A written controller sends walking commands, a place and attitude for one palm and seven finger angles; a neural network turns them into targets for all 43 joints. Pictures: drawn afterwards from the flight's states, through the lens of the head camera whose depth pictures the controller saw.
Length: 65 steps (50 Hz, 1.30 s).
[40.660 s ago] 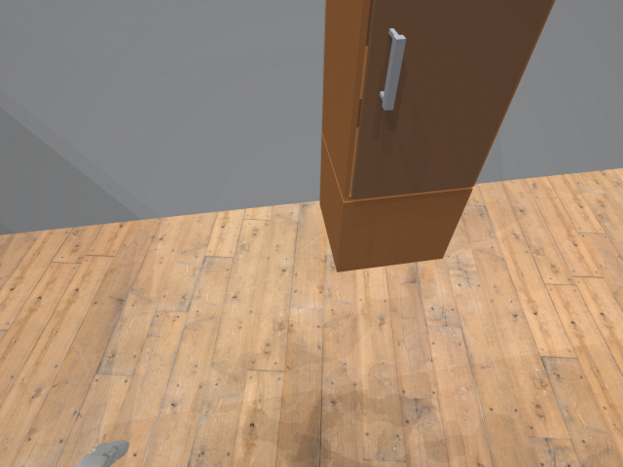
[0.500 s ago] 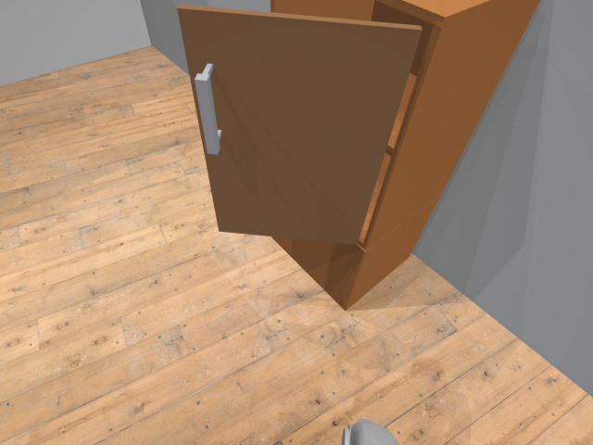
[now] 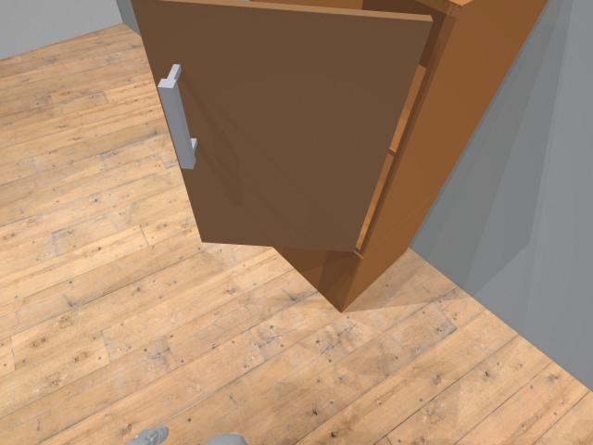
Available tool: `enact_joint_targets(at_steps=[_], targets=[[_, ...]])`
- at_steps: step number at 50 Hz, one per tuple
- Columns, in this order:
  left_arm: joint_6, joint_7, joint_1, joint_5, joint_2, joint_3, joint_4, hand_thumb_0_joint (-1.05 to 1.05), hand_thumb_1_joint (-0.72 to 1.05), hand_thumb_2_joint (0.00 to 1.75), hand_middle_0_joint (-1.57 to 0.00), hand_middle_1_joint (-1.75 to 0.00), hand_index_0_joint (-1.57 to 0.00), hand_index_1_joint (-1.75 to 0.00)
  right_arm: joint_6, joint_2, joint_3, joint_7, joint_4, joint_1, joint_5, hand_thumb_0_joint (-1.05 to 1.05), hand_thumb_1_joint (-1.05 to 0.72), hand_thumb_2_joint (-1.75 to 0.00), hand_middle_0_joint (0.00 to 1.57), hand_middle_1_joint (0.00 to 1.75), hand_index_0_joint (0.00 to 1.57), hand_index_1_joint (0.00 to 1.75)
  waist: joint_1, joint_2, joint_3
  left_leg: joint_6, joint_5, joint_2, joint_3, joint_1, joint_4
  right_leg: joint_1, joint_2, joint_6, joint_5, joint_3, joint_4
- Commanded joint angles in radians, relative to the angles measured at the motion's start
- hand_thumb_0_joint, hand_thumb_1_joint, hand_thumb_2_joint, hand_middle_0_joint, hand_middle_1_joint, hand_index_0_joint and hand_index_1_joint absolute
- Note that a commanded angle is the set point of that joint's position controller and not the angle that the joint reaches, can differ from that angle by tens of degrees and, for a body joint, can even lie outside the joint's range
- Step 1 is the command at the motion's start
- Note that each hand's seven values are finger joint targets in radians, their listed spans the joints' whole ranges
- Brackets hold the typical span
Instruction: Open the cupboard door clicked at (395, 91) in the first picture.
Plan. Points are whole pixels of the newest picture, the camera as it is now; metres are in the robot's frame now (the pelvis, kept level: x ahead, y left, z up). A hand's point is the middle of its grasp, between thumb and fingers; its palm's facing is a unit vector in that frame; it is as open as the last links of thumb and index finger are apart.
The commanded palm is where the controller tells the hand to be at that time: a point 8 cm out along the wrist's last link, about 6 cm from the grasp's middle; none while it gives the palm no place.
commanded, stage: come to a stop and stand still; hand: left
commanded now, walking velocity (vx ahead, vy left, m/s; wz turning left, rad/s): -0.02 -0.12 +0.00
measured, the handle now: (182, 119) +0.58 +0.22 +0.08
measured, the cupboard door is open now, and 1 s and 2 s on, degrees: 44 44 44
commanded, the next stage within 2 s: look again from close up in 0.82 s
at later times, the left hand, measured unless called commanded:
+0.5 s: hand out of the picture +0.00 +0.18 -0.17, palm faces +0.00 -0.98 -0.22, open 7.4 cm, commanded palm none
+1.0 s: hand out of the picture +0.01 +0.15 -0.17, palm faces -0.02 -0.98 -0.20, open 7.3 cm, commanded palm none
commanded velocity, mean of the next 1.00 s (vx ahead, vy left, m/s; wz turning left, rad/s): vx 0.01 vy -0.04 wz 0.00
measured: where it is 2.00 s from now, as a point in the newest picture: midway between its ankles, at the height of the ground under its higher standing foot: outside the picture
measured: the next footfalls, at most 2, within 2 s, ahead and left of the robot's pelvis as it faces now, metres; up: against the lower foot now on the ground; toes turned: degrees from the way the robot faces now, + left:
left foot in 0.04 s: +0.07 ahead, +0.12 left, +0.00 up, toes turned +3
right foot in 0.42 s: +0.01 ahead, -0.09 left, +0.00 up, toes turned -4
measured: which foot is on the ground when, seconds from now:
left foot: up 0.00-0.02, down 0.04-1.00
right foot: down 0.00-0.04, up 0.06-0.40, down 0.42-1.00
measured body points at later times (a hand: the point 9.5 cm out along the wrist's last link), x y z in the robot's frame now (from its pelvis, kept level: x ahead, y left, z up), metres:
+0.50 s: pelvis -0.01 -0.01 +0.00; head +0.02 -0.01 +0.45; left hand +0.00 +0.24 -0.15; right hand +0.02 -0.25 -0.15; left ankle +0.03 +0.12 -0.73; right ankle -0.07 -0.13 -0.73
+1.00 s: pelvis +0.01 -0.01 +0.00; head +0.04 -0.02 +0.45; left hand +0.02 +0.20 -0.16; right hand +0.00 -0.24 -0.16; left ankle +0.03 +0.12 -0.73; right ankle -0.07 -0.13 -0.73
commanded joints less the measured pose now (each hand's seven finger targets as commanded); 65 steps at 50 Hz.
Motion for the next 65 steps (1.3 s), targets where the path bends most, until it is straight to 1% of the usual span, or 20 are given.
enact_joint_targets(at_steps=[1, 2, 3, 7, 15, 17, 19, 21, 23, 24, 26, 33, 45, 46, 47, 48, 51, 53, 56, 65], targets=[[0.014, -0.01, 0.085, -0.016, 0.066, 0.016, -0.064, 0.0, 0.9, 0.9, -0.2, -0.3, -0.2, -0.3, -0.02, -0.167, -0.033, -0.004, -0.021, 0.193, -0.022, 0.0, -0.9, -0.9, 0.2, 0.3, 0.2, 0.3, -0.005, 0.246, -0.148, 0.112, 0.342, 0.246, -0.291, 0.199, -0.392, -0.147, -0.009, 0.003, -0.177, 0.023, 0.14], [0.021, -0.006, 0.096, -0.015, 0.059, 0.011, -0.065, 0.0, 0.9, 0.9, -0.2, -0.3, -0.2, -0.3, -0.021, -0.201, -0.038, -0.016, -0.058, 0.141, -0.029, 0.0, -0.9, -0.9, 0.2, 0.3, 0.2, 0.3, -0.004, 0.331, -0.145, 0.206, 0.38, 0.357, -0.375, 0.088, -0.456, -0.101, 0.037, 0.016, -0.364, 0.05, 0.319], [0.026, -0.008, 0.087, -0.015, 0.078, 0.017, -0.071, 0.0, 0.9, 0.9, -0.2, -0.3, -0.2, -0.3, -0.022, -0.225, -0.037, -0.02, -0.088, 0.084, -0.035, 0.0, -0.9, -0.9, 0.2, 0.3, 0.2, 0.3, 0.002, 0.253, -0.123, 0.254, 0.279, 0.374, -0.361, -0.016, -0.473, -0.05, 0.026, 0.005, -0.358, 0.11, 0.43], [0.031, -0.024, 0.136, -0.001, 0.091, 0.024, -0.02, 0.0, 0.9, 0.9, -0.2, -0.3, -0.2, -0.3, -0.035, -0.178, -0.014, -0.032, -0.1, -0.007, -0.032, 0.0, -0.9, -0.9, 0.2, 0.3, 0.2, 0.3, 0.036, 0.187, -0.048, 0.208, 0.24, 0.271, -0.235, 0.039, -0.464, -0.14, 0.026, 0.012, -0.223, 0.134, 0.517], [0.018, -0.038, 0.13, -0.007, 0.087, 0.001, -0.023, 0.0, 0.9, 0.9, -0.2, -0.3, -0.2, -0.3, -0.03, -0.235, -0.037, -0.028, -0.051, 0.083, -0.027, 0.0, -0.9, -0.9, 0.2, 0.3, 0.2, 0.3, -0.028, 0.204, -0.159, 0.218, 0.416, 0.286, -0.221, 0.279, -0.413, -0.065, 0.03, 0.02, -0.289, 0.064, 0.209], [0.009, -0.037, 0.175, -0.008, 0.08, -0.003, -0.004, 0.0, 0.9, 0.9, -0.2, -0.3, -0.2, -0.3, -0.03, -0.228, -0.037, -0.025, -0.044, 0.066, -0.022, 0.0, -0.9, -0.9, 0.2, 0.3, 0.2, 0.3, -0.008, 0.188, -0.15, 0.202, 0.46, 0.255, -0.189, 0.244, -0.372, 0.023, 0.043, 0.01, -0.209, 0.04, 0.051], [-0.002, -0.03, 0.246, -0.006, 0.096, 0.0, 0.024, 0.0, 0.9, 0.9, -0.2, -0.3, -0.2, -0.3, -0.028, -0.209, -0.034, -0.021, -0.039, 0.049, -0.008, 0.0, -0.9, -0.9, 0.2, 0.3, 0.2, 0.3, 0.021, 0.114, -0.16, 0.13, 0.372, 0.172, -0.125, 0.153, -0.3, 0.177, 0.028, 0.001, -0.003, 0.062, -0.196], [-0.016, -0.019, 0.214, -0.003, 0.181, 0.006, 0.027, 0.0, 0.9, 0.9, -0.2, -0.3, -0.2, -0.3, -0.021, -0.113, -0.01, -0.009, -0.053, 0.019, -0.001, 0.0, -0.9, -0.9, 0.2, 0.3, 0.2, 0.3, 0.004, -0.164, -0.08, 0.038, 0.08, 0.027, 0.002, 0.041, -0.214, 0.118, -0.184, -0.094, 0.019, 0.273, -0.306], [-0.018, -0.022, 0.153, -0.004, 0.179, -0.007, 0.019, 0.0, 0.9, 0.9, -0.2, -0.3, -0.2, -0.3, -0.025, -0.09, -0.001, 0.008, -0.039, 0.021, -0.009, 0.0, -0.9, -0.9, 0.2, 0.3, 0.2, 0.3, -0.018, -0.037, -0.073, 0.04, 0.135, 0.006, -0.005, 0.157, -0.218, -0.005, -0.179, -0.108, -0.001, 0.224, -0.246], [-0.032, -0.018, 0.155, -0.009, 0.141, -0.015, 0.035, 0.0, 0.9, 0.9, -0.2, -0.3, -0.2, -0.3, -0.028, -0.092, -0.001, 0.003, -0.01, 0.033, -0.017, 0.0, -0.9, -0.9, 0.2, 0.3, 0.2, 0.3, -0.016, -0.083, -0.091, 0.044, 0.257, 0.025, -0.015, 0.173, -0.229, 0.023, -0.107, -0.081, 0.107, 0.188, -0.21], [-0.038, -0.012, 0.185, -0.016, 0.121, -0.022, 0.055, 0.0, 0.9, 0.9, -0.2, -0.3, -0.2, -0.3, -0.037, -0.126, -0.002, -0.005, 0.015, 0.06, -0.012, 0.0, -0.9, -0.9, 0.2, 0.3, 0.2, 0.3, -0.004, -0.074, -0.127, 0.05, 0.38, 0.062, -0.034, 0.195, -0.25, 0.104, -0.08, -0.045, 0.257, 0.131, -0.165], [-0.028, -0.007, 0.194, -0.017, 0.096, -0.027, 0.089, 0.0, 0.9, 0.9, -0.2, -0.3, -0.2, -0.3, -0.031, -0.105, 0.008, -0.008, 0.078, 0.088, -0.015, 0.0, -0.9, -0.9, 0.2, 0.3, 0.2, 0.3, 0.003, 0.062, -0.01, 0.044, 0.302, 0.07, -0.041, 0.165, -0.3, 0.078, -0.055, -0.04, 0.009, 0.136, -0.235], [-0.034, -0.002, 0.22, -0.018, 0.079, -0.027, 0.105, 0.0, 0.9, 0.9, -0.2, -0.3, -0.2, -0.3, -0.043, -0.1, 0.014, -0.017, 0.099, 0.122, -0.013, 0.0, -0.9, -0.9, 0.2, 0.3, 0.2, 0.3, 0.011, 0.022, -0.05, 0.05, 0.388, 0.079, -0.042, 0.192, -0.306, 0.152, -0.047, -0.038, 0.155, 0.104, -0.212], [-0.063, 0.041, 0.309, 0.004, 0.083, -0.036, 0.117, 0.0, 0.9, 0.9, -0.2, -0.3, -0.2, -0.3, -0.061, -0.108, 0.022, -0.005, 0.014, 0.011, -0.001, 0.0, -0.9, -0.9, 0.2, 0.3, 0.2, 0.3, 0.06, 0.025, -0.014, 0.043, 0.378, 0.07, 0.001, 0.124, -0.076, 0.086, -0.097, -0.002, 0.588, 0.212, -0.207], [-0.074, 0.04, 0.268, 0.007, 0.133, -0.025, 0.084, 0.0, 0.9, 0.9, -0.2, -0.3, -0.2, -0.3, -0.056, -0.079, 0.032, -0.003, -0.038, 0.046, -0.008, 0.0, -0.9, -0.9, 0.2, 0.3, 0.2, 0.3, -0.002, 0.011, -0.018, 0.044, 0.255, 0.04, 0.009, 0.064, -0.114, 0.175, -0.138, -0.017, 0.908, 0.182, -0.13], [-0.078, 0.033, 0.272, 0.001, 0.129, -0.028, 0.06, 0.0, 0.9, 0.9, -0.2, -0.3, -0.2, -0.3, -0.064, -0.051, 0.027, -0.008, -0.018, 0.123, -0.013, 0.0, -0.9, -0.9, 0.2, 0.3, 0.2, 0.3, -0.01, -0.019, -0.118, 0.071, 0.228, 0.022, 0.03, 0.104, -0.177, 0.252, -0.125, -0.034, 1.03, 0.148, -0.031], [-0.074, 0.033, 0.294, -0.009, 0.094, -0.03, 0.044, 0.0, 0.9, 0.9, -0.2, -0.3, -0.2, -0.3, -0.07, -0.109, 0.014, -0.012, -0.019, 0.159, -0.005, 0.0, -0.9, -0.9, 0.2, 0.3, 0.2, 0.3, 0.002, -0.104, -0.254, 0.094, 0.516, 0.064, -0.012, 0.176, -0.138, 0.28, -0.067, -0.034, 0.793, 0.1, 0.018], [-0.058, 0.03, 0.296, -0.005, 0.09, -0.032, 0.033, 0.0, 0.9, 0.9, -0.2, -0.3, -0.2, -0.3, -0.068, -0.115, 0.017, -0.012, -0.025, 0.137, -0.006, 0.0, -0.9, -0.9, 0.2, 0.3, 0.2, 0.3, 0.016, 0.02, -0.18, 0.091, 0.602, 0.08, -0.018, 0.18, -0.136, 0.201, -0.048, -0.035, 0.547, 0.097, -0.003], [-0.04, 0.023, 0.278, -0.002, 0.084, -0.037, 0.018, 0.0, 0.9, 0.9, -0.2, -0.3, -0.2, -0.3, -0.058, -0.123, 0.017, -0.011, -0.048, 0.098, -0.007, 0.0, -0.9, -0.9, 0.2, 0.3, 0.2, 0.3, 0.015, 0.059, -0.08, 0.096, 0.496, 0.085, -0.053, 0.144, -0.188, 0.108, -0.021, -0.039, 0.206, 0.107, -0.052], [-0.021, 0.004, 0.267, 0.002, 0.105, -0.042, -0.006, 0.0, 0.9, 0.9, -0.2, -0.3, -0.2, -0.3, -0.05, -0.164, 0.008, 0.0, -0.08, 0.045, -0.011, 0.0, -0.9, -0.9, 0.2, 0.3, 0.2, 0.3, 0.024, 0.089, -0.005, 0.108, 0.06, 0.087, -0.125, 0.047, -0.346, 0.055, 0.005, -0.025, -0.123, 0.096, -0.097]])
